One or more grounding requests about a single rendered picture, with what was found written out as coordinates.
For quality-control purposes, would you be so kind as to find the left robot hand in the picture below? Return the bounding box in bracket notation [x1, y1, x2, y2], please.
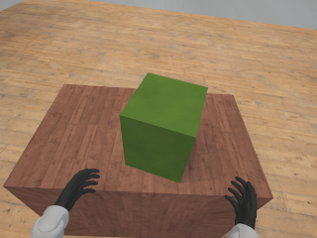
[54, 168, 100, 212]

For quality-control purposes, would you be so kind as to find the left robot forearm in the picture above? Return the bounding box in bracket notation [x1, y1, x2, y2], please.
[31, 205, 69, 238]

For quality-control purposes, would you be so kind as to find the carton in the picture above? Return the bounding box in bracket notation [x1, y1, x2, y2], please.
[119, 72, 208, 183]

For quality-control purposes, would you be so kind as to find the pedestal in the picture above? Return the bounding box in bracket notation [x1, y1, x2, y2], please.
[3, 83, 273, 238]

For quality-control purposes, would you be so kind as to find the right robot forearm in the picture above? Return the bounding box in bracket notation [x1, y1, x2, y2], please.
[229, 223, 260, 238]

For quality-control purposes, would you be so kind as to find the right robot hand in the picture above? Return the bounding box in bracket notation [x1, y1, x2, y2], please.
[225, 177, 258, 230]

